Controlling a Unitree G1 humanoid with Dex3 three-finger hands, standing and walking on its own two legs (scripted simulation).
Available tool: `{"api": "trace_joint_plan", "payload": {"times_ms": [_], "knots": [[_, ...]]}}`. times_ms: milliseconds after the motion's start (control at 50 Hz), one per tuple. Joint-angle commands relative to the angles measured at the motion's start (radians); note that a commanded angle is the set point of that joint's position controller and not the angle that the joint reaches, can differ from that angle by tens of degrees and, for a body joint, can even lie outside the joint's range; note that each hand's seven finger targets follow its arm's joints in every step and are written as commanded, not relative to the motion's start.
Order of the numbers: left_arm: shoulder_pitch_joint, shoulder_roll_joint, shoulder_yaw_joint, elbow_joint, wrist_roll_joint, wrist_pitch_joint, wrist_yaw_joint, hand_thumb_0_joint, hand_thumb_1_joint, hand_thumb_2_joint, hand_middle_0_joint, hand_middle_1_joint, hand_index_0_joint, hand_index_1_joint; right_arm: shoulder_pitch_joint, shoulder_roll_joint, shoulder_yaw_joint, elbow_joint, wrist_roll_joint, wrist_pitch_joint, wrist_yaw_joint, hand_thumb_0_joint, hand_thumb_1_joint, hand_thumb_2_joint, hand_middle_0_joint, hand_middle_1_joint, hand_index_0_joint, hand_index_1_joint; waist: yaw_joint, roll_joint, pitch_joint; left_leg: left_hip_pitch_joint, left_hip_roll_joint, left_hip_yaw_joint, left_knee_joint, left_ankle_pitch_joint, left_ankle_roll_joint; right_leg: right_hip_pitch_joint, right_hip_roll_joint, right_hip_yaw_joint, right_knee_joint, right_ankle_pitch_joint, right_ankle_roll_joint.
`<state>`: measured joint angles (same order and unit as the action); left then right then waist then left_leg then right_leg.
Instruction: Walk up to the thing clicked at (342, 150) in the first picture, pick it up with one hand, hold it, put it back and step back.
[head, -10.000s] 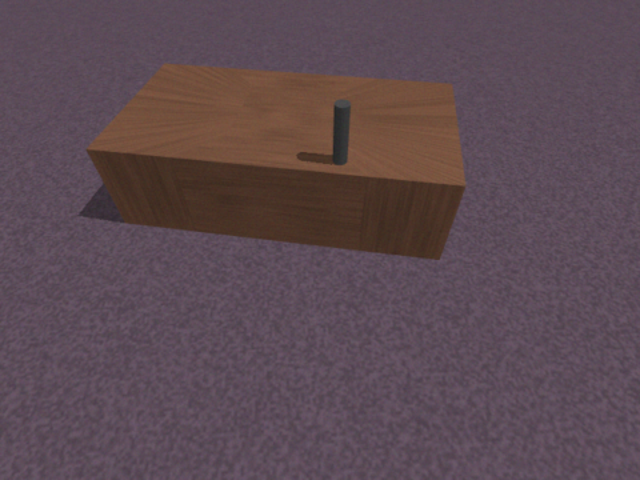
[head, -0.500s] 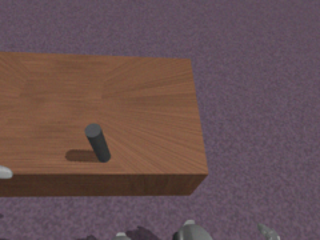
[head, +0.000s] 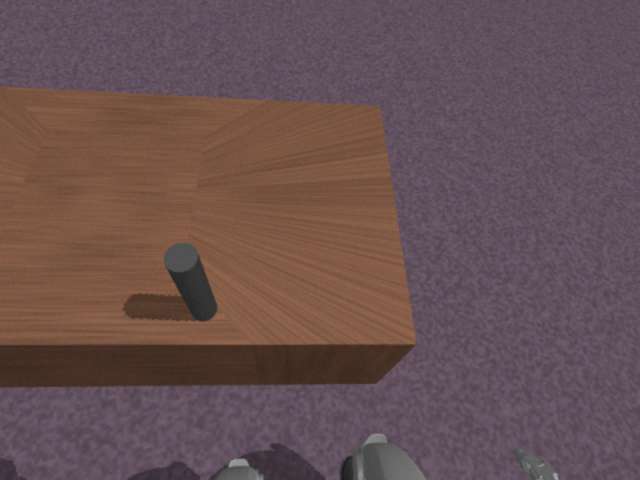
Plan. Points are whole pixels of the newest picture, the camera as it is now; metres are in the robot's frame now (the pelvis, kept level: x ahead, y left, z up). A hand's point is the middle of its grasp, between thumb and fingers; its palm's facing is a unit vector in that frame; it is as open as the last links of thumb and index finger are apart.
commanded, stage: go down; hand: left
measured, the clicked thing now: (194, 286) +0.46 +0.19 -0.21
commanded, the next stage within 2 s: none
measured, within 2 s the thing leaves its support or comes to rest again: neither
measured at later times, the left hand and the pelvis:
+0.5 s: hand out of the picture +0.37 +0.38 +0.04, palm faces +0.19 -0.98 -0.10, open 17.4 cm; pelvis +0.00 +0.00 +0.00, yaw +0 degrees
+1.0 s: hand out of the picture +0.37 +0.39 +0.04, palm faces +0.19 -0.98 -0.07, open 17.5 cm; pelvis +0.00 +0.01 -0.01, yaw +0 degrees
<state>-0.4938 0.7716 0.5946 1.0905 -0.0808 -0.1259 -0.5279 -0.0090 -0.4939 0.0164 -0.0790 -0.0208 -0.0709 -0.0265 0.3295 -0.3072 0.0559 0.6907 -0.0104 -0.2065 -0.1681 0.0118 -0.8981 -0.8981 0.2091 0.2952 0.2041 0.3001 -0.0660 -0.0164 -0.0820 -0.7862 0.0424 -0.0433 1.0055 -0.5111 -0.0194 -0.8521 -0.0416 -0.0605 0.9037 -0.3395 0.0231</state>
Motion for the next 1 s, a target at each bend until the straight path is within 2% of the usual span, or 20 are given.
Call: {"api": "trace_joint_plan", "payload": {"times_ms": [0, 40, 60, 80, 180, 240, 280, 300, 340, 360, 420, 480, 540, 620, 720, 800, 820, 880, 920, 980], "knots": [[-0.308, 0.425, 0.077, -0.224, -0.026, -0.070, -0.001, 0.000, -0.507, 0.019, -0.076, -0.018, -0.063, -0.026, 0.111, -0.200, -0.074, -0.060, -0.006, -0.025, -0.022, 0.000, -0.893, -0.897, 0.200, 0.300, 0.200, 0.300, 0.014, 0.191, -0.392, 0.204, -0.024, 0.001, -0.138, 0.480, 0.002, 0.244, 0.032, 0.000, -0.062, 0.238, -0.053], [-0.308, 0.424, 0.077, -0.226, -0.023, -0.069, -0.001, 0.000, -0.499, 0.029, -0.075, -0.024, -0.062, -0.033, 0.111, -0.197, -0.072, -0.061, -0.009, -0.022, -0.024, 0.000, -0.892, -0.897, 0.200, 0.299, 0.200, 0.299, 0.008, 0.192, -0.405, 0.204, -0.025, 0.003, -0.136, 0.484, 0.003, 0.263, 0.030, 0.002, -0.064, 0.249, -0.053], [-0.309, 0.427, 0.074, -0.226, -0.019, -0.067, 0.000, 0.000, -0.496, 0.023, -0.078, -0.023, -0.066, -0.031, 0.108, -0.192, -0.069, -0.062, -0.010, -0.020, -0.024, 0.000, -0.888, -0.896, 0.200, 0.299, 0.200, 0.299, 0.016, 0.195, -0.393, 0.186, -0.031, 0.011, -0.137, 0.462, 0.005, 0.275, 0.028, 0.007, -0.069, 0.244, -0.052], [-0.314, 0.421, 0.073, -0.223, -0.021, -0.066, -0.001, 0.000, -0.501, 0.027, -0.076, -0.024, -0.063, -0.032, 0.102, -0.191, -0.069, -0.061, -0.010, -0.018, -0.026, 0.000, -0.890, -0.897, 0.200, 0.300, 0.200, 0.300, 0.007, 0.199, -0.398, 0.191, -0.030, 0.011, -0.134, 0.456, 0.007, 0.272, 0.028, 0.008, -0.072, 0.242, -0.051], [-0.303, 0.418, 0.069, -0.187, -0.021, -0.055, 0.000, 0.000, -0.512, 0.020, -0.079, -0.030, -0.068, -0.037, 0.092, -0.186, -0.063, -0.077, -0.007, -0.016, -0.023, 0.000, -0.893, -0.898, 0.200, 0.300, 0.200, 0.300, 0.018, 0.181, -0.350, 0.125, -0.032, 0.011, -0.150, 0.387, 0.008, 0.280, 0.028, 0.007, -0.078, 0.194, -0.051], [-0.321, 0.402, 0.050, -0.190, -0.025, -0.057, -0.005, 0.000, -0.531, 0.016, -0.079, -0.032, -0.070, -0.037, 0.096, -0.191, -0.064, -0.080, -0.004, -0.015, -0.021, 0.000, -0.894, -0.898, 0.200, 0.300, 0.200, 0.300, 0.008, 0.182, -0.337, 0.122, -0.029, 0.007, -0.153, 0.359, 0.006, 0.249, 0.032, 0.004, -0.073, 0.171, -0.053], [-0.323, 0.402, 0.051, -0.173, -0.028, -0.061, -0.010, 0.000, -0.537, 0.014, -0.079, -0.030, -0.070, -0.035, 0.105, -0.193, -0.063, -0.075, -0.006, -0.015, -0.021, 0.000, -0.890, -0.897, 0.200, 0.300, 0.200, 0.300, 0.002, 0.190, -0.348, 0.137, -0.026, 0.002, -0.144, 0.366, 0.005, 0.235, 0.034, -0.002, -0.069, 0.171, -0.053], [-0.310, 0.419, 0.067, -0.172, -0.031, -0.064, -0.008, 0.000, -0.538, 0.020, -0.078, -0.035, -0.069, -0.040, 0.103, -0.197, -0.061, -0.080, -0.007, -0.017, -0.020, 0.000, -0.892, -0.897, 0.200, 0.299, 0.200, 0.299, 0.006, 0.165, -0.360, 0.137, -0.024, 0.002, -0.142, 0.397, 0.006, 0.253, 0.034, -0.003, -0.066, 0.193, -0.052], [-0.333, 0.427, 0.072, -0.189, -0.035, -0.073, -0.013, 0.000, -0.542, 0.018, -0.078, -0.034, -0.068, -0.040, 0.106, -0.197, -0.061, -0.078, -0.007, -0.017, -0.019, 0.000, -0.893, -0.897, 0.200, 0.300, 0.200, 0.300, 0.005, 0.186, -0.375, 0.152, -0.025, 0.001, -0.138, 0.408, 0.004, 0.250, 0.033, 0.001, -0.061, 0.199, -0.053], [-0.372, 0.455, 0.082, -0.224, -0.032, -0.079, -0.014, 0.000, -0.531, 0.022, -0.079, -0.036, -0.069, -0.042, 0.116, -0.196, -0.059, -0.073, -0.010, -0.017, -0.019, 0.000, -0.894, -0.898, 0.200, 0.299, 0.200, 0.299, 0.007, 0.184, -0.402, 0.144, -0.028, 0.003, -0.131, 0.414, 0.007, 0.270, 0.030, 0.004, -0.061, 0.209, -0.052], [-0.350, 0.449, 0.083, -0.194, -0.033, -0.078, -0.013, 0.000, -0.530, 0.015, -0.078, -0.027, -0.067, -0.034, 0.106, -0.196, -0.059, -0.078, -0.009, -0.016, -0.019, 0.000, -0.895, -0.898, 0.200, 0.299, 0.200, 0.299, 0.009, 0.188, -0.380, 0.135, -0.030, 0.004, -0.139, 0.373, 0.005, 0.260, 0.029, 0.008, -0.064, 0.181, -0.052], [-0.351, 0.459, 0.091, -0.191, -0.035, -0.078, -0.017, 0.000, -0.536, 0.021, -0.077, -0.029, -0.065, -0.036, 0.110, -0.198, -0.056, -0.078, -0.010, -0.015, -0.021, 0.000, -0.895, -0.898, 0.200, 0.300, 0.200, 0.300, 0.009, 0.203, -0.402, 0.164, -0.026, -0.001, -0.132, 0.421, 0.003, 0.248, 0.031, 0.005, -0.060, 0.205, -0.052], [-0.350, 0.468, 0.092, -0.188, -0.033, -0.076, -0.019, 0.000, -0.539, 0.018, -0.080, -0.031, -0.068, -0.040, 0.114, -0.195, -0.053, -0.076, -0.011, -0.013, -0.021, 0.000, -0.896, -0.899, 0.200, 0.300, 0.200, 0.300, 0.013, 0.190, -0.396, 0.135, -0.030, 0.005, -0.126, 0.410, 0.007, 0.261, 0.030, 0.009, -0.062, 0.202, -0.052], [-0.346, 0.458, 0.092, -0.183, -0.038, -0.077, -0.021, 0.000, -0.544, 0.021, -0.078, -0.037, -0.068, -0.043, 0.111, -0.196, -0.053, -0.078, -0.008, -0.012, -0.023, 0.000, -0.897, -0.899, 0.200, 0.300, 0.200, 0.300, 0.008, 0.189, -0.382, 0.121, -0.030, 0.004, -0.135, 0.379, 0.006, 0.255, 0.031, 0.008, -0.062, 0.186, -0.051], [-0.303, 0.462, 0.111, -0.173, -0.048, -0.079, -0.027, 0.000, -0.561, 0.030, -0.076, -0.039, -0.063, -0.049, 0.117, -0.202, -0.052, -0.080, -0.006, -0.013, -0.018, 0.000, -0.902, -0.901, 0.200, 0.300, 0.200, 0.300, 0.023, 0.194, -0.387, 0.153, -0.021, -0.012, -0.135, 0.443, -0.002, 0.229, 0.035, -0.006, -0.050, 0.201, -0.055], [-0.341, 0.430, 0.086, -0.216, -0.058, -0.088, -0.040, 0.000, -0.539, 0.024, -0.074, -0.038, -0.063, -0.046, 0.115, -0.205, -0.060, -0.083, -0.004, -0.012, -0.018, 0.000, -0.901, -0.900, 0.200, 0.300, 0.200, 0.300, 0.011, 0.212, -0.386, 0.179, -0.019, -0.016, -0.135, 0.433, -0.005, 0.193, 0.037, -0.004, -0.052, 0.185, -0.056], [-0.333, 0.423, 0.084, -0.202, -0.058, -0.087, -0.041, 0.000, -0.536, 0.029, -0.070, -0.032, -0.058, -0.040, 0.113, -0.204, -0.060, -0.082, -0.005, -0.013, -0.020, 0.000, -0.897, -0.900, 0.200, 0.300, 0.200, 0.300, 0.002, 0.204, -0.394, 0.170, -0.020, -0.015, -0.128, 0.423, -0.003, 0.199, 0.036, -0.003, -0.051, 0.185, -0.054], [-0.329, 0.410, 0.088, -0.204, -0.071, -0.095, -0.042, 0.000, -0.560, 0.024, -0.073, -0.035, -0.062, -0.043, 0.107, -0.199, -0.057, -0.080, -0.003, -0.015, -0.021, 0.000, -0.896, -0.899, 0.200, 0.300, 0.200, 0.300, 0.004, 0.182, -0.383, 0.146, -0.024, -0.008, -0.125, 0.398, 0.001, 0.210, 0.034, 0.000, -0.049, 0.180, -0.053], [-0.357, 0.440, 0.099, -0.224, -0.070, -0.102, -0.045, 0.000, -0.553, 0.024, -0.073, -0.040, -0.063, -0.046, 0.117, -0.200, -0.055, -0.068, -0.007, -0.014, -0.021, 0.000, -0.899, -0.899, 0.200, 0.300, 0.200, 0.300, 0.006, 0.187, -0.400, 0.149, -0.025, -0.010, -0.116, 0.410, 0.001, 0.210, 0.034, -0.001, -0.044, 0.187, -0.053], [-0.312, 0.451, 0.117, -0.190, -0.067, -0.109, -0.042, 0.000, -0.537, 0.033, -0.072, -0.041, -0.061, -0.048, 0.101, -0.195, -0.049, -0.073, -0.007, -0.011, -0.024, 0.000, -0.892, -0.898, 0.200, 0.300, 0.200, 0.300, 0.012, 0.167, -0.397, 0.106, -0.036, 0.006, -0.104, 0.400, 0.010, 0.248, 0.027, 0.010, -0.044, 0.206, -0.049]]}}
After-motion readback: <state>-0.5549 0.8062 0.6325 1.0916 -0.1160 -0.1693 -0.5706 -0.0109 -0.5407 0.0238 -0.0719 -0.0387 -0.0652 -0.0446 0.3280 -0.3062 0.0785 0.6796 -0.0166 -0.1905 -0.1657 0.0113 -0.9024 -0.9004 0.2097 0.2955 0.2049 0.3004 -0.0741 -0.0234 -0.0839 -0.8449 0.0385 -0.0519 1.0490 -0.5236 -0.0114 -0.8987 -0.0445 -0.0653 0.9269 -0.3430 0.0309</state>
